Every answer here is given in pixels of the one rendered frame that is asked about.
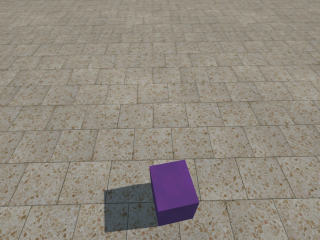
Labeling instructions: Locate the carton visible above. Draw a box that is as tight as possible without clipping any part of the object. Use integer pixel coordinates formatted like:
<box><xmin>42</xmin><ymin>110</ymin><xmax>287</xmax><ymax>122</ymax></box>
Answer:
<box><xmin>149</xmin><ymin>159</ymin><xmax>200</xmax><ymax>226</ymax></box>

